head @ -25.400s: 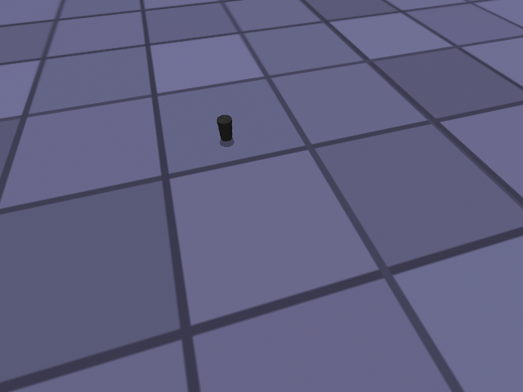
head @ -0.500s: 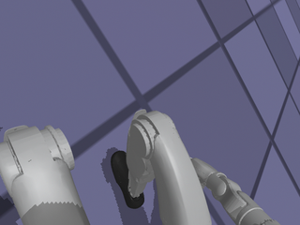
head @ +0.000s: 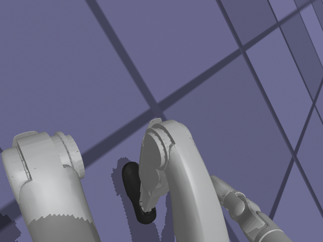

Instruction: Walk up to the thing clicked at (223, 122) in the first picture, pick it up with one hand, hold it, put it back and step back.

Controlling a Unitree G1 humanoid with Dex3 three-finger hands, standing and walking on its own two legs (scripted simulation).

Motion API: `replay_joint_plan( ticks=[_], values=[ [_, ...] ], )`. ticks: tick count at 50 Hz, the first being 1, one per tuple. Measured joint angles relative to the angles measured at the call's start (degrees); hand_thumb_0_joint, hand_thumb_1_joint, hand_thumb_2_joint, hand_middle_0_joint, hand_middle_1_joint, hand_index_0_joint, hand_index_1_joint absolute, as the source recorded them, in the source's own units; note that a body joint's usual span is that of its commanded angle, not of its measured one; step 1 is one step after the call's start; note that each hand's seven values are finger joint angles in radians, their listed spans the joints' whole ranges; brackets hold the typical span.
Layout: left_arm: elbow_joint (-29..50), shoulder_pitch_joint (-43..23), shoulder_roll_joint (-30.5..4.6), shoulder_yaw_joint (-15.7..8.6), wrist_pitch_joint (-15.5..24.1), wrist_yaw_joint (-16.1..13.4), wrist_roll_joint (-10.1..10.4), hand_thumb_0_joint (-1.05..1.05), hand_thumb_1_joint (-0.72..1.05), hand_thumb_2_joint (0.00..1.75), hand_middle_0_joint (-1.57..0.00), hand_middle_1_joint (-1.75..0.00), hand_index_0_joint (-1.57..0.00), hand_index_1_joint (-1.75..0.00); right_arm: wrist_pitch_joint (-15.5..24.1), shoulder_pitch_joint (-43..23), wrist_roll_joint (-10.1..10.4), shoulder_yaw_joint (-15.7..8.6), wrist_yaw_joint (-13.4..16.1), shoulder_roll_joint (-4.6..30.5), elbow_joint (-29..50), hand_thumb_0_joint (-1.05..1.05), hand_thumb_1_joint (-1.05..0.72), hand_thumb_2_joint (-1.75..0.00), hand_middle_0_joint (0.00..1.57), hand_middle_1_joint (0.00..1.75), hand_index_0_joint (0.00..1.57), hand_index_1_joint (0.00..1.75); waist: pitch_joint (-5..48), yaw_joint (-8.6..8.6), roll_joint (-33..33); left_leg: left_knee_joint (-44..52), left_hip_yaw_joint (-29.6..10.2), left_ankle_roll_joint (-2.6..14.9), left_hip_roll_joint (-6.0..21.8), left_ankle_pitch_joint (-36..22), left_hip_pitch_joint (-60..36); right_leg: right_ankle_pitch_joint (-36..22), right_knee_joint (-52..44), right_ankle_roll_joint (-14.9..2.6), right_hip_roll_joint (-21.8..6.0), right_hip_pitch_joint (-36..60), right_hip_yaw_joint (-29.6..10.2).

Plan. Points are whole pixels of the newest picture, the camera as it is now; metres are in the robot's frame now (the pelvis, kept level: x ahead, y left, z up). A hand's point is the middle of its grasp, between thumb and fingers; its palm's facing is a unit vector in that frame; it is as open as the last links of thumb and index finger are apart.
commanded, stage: withdraw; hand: left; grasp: from the side
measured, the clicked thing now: out of the picture +0.41 +0.33 -0.21
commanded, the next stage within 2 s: rise in 0.12 s
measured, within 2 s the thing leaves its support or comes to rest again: neither
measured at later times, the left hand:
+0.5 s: hand out of the picture +0.33 +0.42 -0.04, palm faces +0.47 -0.82 -0.31, open 17.4 cm
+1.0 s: hand out of the picture +0.23 +0.34 +0.16, palm faces +0.42 -0.79 -0.45, open 17.2 cm
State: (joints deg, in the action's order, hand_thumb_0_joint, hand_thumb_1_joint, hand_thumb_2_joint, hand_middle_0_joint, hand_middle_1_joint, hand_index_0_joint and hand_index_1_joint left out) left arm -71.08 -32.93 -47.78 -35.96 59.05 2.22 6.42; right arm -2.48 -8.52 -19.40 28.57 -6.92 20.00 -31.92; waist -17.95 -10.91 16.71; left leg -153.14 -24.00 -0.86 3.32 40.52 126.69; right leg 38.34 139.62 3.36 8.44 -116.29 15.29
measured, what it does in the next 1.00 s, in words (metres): rises, turning left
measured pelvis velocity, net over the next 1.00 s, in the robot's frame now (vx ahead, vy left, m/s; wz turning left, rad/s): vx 0.04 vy -0.02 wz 0.26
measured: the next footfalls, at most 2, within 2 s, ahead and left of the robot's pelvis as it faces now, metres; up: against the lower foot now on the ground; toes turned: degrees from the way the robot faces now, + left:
none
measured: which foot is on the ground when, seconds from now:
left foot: down 0.00-1.00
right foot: down 0.00-1.00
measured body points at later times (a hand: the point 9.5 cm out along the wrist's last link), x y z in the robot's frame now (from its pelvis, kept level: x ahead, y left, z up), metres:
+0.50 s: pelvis +0.01 -0.02 +0.06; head +0.18 +0.13 +0.45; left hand +0.30 +0.46 -0.02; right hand +0.22 -0.23 -0.03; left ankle +0.08 +0.13 -0.25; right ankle +0.13 -0.12 -0.25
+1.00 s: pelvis +0.04 -0.02 +0.26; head +0.20 +0.05 +0.67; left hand +0.20 +0.38 +0.19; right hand +0.29 -0.21 +0.14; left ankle +0.08 +0.13 -0.25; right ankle +0.13 -0.12 -0.25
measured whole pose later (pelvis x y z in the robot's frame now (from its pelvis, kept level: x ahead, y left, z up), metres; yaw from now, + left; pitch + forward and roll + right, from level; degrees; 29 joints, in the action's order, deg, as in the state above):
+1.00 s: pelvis +0.04 -0.02 +0.26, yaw +15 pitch +30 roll -4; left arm -21.5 -0.3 -23.7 -16.2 -3.8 -5.7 0.0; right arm -4.6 4.7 2.6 0.5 4.7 13.6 -30.4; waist 9.0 -1.6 0.1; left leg -99.5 -4.4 -1.5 4.0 35.0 94.5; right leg 38.1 98.3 -0.3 1.6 -90.1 3.1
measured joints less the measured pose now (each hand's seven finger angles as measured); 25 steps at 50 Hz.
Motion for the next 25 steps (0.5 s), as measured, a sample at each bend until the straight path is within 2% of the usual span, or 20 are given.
replay_joint_plan(
  ticks=[3,8,10,13,15,18,20,22,25],
  values=[
    [5.6,0.9,0.4,-0.2,-2.8,1.5,1.2,-0.02,-0.56,0.09,-0.09,-0.06,-0.09,-0.06,-0.7,2.1,1.3,-1.7,0.3,-0.5,-0.5,0.0,-0.9,-0.89,0.21,0.3,0.2,0.3,1.9,0.9,-1.0,1.0,0.6,-0.3,-0.2,0.1,0.0,0.5,-0.4,-0.27,-0.6,-0.1,-0.3],
    [8.0,2.5,0.7,3.2,-9.7,5.5,3.6,-0.01,-0.57,0.07,-0.07,-0.04,-0.07,-0.04,-1.6,4.7,4.4,-4.8,1.0,-0.9,-1.2,0.0,-0.9,-0.89,0.21,0.3,0.2,0.3,7.2,1.95,-4.8,3.6,2.7,0.14,-0.2,-0.4,1.1,1.3,-1.8,0.01,-1.6,-0.8,-1.5],
    [9.1,3.3,2.0,4.0,-12.3,7.0,4.7,-0.01,-0.58,0.06,-0.06,-0.03,-0.06,-0.03,-1.5,5.3,5.7,-6.3,1.3,-0.8,-1.1,0.0,-0.9,-0.89,0.21,0.3,0.2,0.3,9.0,2.55,-6.3,4.7,3.7,0.46,0.0,-0.6,1.5,1.3,-2.5,-0.05,-1.8,-1.2,-2.1],
    [10.1,3.8,4.6,4.7,-14.2,8.3,6.5,-0.01,-0.57,0.04,-0.05,-0.02,-0.06,-0.02,-0.9,5.5,7.3,-8.4,1.4,-0.5,-1.2,0.0,-0.89,-0.89,0.21,0.3,0.2,0.3,11.2,3.31,-8.0,6.1,5.2,0.84,0.1,-1.0,1.8,1.4,-3.1,-0.24,-2.2,-1.6,-3.0],
    [9.8,3.7,5.0,4.4,-17.0,7.6,2.1,-0.01,-0.56,0.04,-0.05,-0.02,-0.05,-0.02,-1.0,5.3,9.1,-10.8,1.7,-1.4,-1.6,0.0,-0.88,-0.89,0.21,0.3,0.2,0.3,12.3,3.47,-8.4,7.1,6.2,0.9,0.2,-1.4,1.7,1.3,-3.4,-0.36,-2.5,-1.9,-3.7],
    [8.4,2.7,4.8,5.7,-22.7,6.6,-1.7,-0.01,-0.54,0.04,-0.06,-0.03,-0.05,-0.03,-1.9,5.6,11.2,-13.7,2.2,-2.5,-1.5,0.0,-0.89,-0.89,0.21,0.3,0.2,0.3,14.2,3.73,-8.8,9.1,7.7,0.79,0.4,-2.2,1.8,1.0,-4.2,-0.74,-3.0,-2.5,-4.8],
    [10.5,3.2,5.2,4.9,-26.8,5.7,-4.1,-0.01,-0.54,0.05,-0.06,-0.03,-0.06,-0.04,-2.5,5.9,12.4,-15.1,2.5,-3.0,-1.1,0.0,-0.9,-0.9,0.21,0.3,0.2,0.3,15.0,3.85,-9.2,10.6,8.5,0.62,0.4,-2.6,1.5,0.8,-5.1,-0.97,-3.3,-2.6,-5.2],
    [14.2,4.7,5.3,4.1,-30.5,4.8,-6.1,-0.01,-0.54,0.05,-0.07,-0.04,-0.06,-0.05,-3.2,6.7,13.5,-16.7,2.9,-3.4,-0.6,0.0,-0.92,-0.9,0.21,0.3,0.2,0.3,15.9,4.05,-9.9,12.3,9.3,0.42,0.4,-3.0,1.2,0.7,-6.2,-1.3,-3.7,-2.7,-5.7],
    [18.5,6.3,5.0,4.2,-35.3,3.3,-7.6,-0.01,-0.53,0.06,-0.08,-0.05,-0.07,-0.06,-3.9,8.5,14.9,-18.7,3.4,-3.7,-0.8,0.0,-0.93,-0.91,0.21,0.3,0.2,0.3,17.9,4.74,-11.3,15.2,10.9,0.31,0.4,-3.3,0.6,0.8,-7.9,-1.66,-4.3,-2.7,-6.8]
  ],
)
